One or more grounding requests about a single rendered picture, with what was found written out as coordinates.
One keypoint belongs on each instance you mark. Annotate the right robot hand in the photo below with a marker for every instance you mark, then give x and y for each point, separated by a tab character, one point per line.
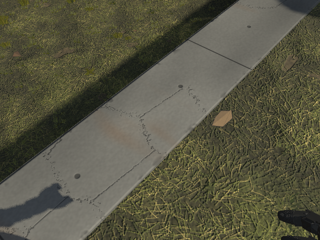
307	219

